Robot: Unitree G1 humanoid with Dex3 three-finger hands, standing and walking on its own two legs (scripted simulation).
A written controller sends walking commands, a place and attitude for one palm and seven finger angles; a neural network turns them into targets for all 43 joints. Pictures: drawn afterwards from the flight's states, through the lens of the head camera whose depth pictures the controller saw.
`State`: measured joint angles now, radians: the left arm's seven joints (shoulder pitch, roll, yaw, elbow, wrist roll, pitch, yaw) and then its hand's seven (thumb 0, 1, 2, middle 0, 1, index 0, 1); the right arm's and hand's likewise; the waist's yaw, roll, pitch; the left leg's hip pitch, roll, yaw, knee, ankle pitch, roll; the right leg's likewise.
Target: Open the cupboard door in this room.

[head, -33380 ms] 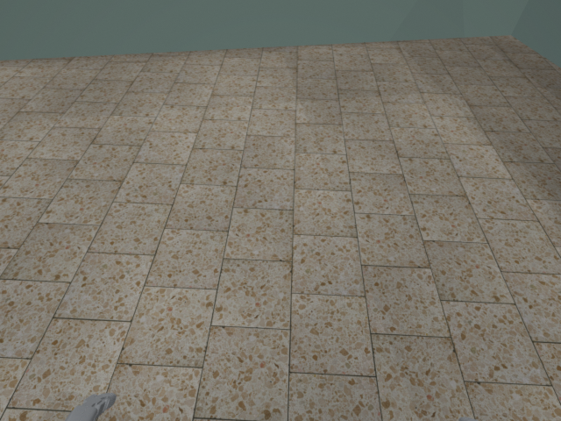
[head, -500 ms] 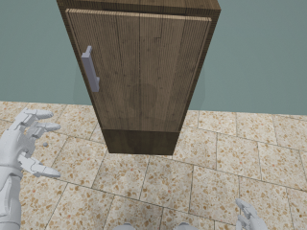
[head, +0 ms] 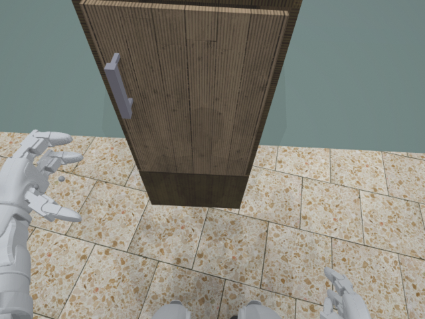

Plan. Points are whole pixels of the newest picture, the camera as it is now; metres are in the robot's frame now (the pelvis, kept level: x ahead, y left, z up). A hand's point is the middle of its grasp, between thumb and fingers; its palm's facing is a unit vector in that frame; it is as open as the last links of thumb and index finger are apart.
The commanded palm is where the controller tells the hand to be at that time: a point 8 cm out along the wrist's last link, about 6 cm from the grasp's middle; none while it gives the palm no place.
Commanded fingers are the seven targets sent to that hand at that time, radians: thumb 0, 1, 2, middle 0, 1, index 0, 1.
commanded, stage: move the hooked fingers beside the handle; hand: left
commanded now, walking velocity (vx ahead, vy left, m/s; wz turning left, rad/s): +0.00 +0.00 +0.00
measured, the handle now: (121, 87) +0.58 +0.25 +0.05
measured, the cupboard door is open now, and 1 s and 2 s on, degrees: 0 0 0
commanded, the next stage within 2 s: none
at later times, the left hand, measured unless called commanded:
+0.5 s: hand (77, 145) +0.40 +0.29 +0.06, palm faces +0.03 -1.00 -0.02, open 14.0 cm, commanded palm +0.38 +0.33 +0.06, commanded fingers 0.00 -0.50 0.30 -0.30 -1.20 -0.30 -1.20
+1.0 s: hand (88, 117) +0.47 +0.29 +0.07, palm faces +0.01 -1.00 -0.02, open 14.0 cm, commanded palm +0.46 +0.33 +0.06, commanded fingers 0.00 -0.50 0.30 -0.30 -1.20 -0.30 -1.20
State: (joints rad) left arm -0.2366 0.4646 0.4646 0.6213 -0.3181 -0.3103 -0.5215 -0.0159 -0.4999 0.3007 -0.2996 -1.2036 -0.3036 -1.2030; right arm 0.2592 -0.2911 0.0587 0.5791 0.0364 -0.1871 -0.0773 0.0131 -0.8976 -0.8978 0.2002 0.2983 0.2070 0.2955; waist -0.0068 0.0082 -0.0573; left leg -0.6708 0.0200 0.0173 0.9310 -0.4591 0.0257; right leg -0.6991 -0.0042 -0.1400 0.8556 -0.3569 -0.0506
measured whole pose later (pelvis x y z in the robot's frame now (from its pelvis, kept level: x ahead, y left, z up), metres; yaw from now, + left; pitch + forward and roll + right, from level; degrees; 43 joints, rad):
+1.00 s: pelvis +0.01 +0.02 -0.01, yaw -3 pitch +20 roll -3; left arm -0.76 0.66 0.53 1.14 -0.16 -0.40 -0.49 -0.02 -0.50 0.30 -0.30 -1.20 -0.30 -1.20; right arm 0.37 -0.29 0.05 0.61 0.01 0.02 -0.04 0.01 -0.90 -0.90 0.20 0.30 0.21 0.30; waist -0.13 0.00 -0.09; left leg -0.86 0.03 0.05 1.00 -0.49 0.06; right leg -0.88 0.00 -0.11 0.89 -0.35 -0.02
